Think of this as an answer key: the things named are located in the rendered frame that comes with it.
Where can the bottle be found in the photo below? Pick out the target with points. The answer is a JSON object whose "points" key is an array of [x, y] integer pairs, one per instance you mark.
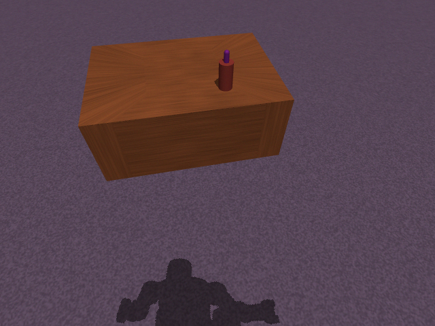
{"points": [[226, 66]]}

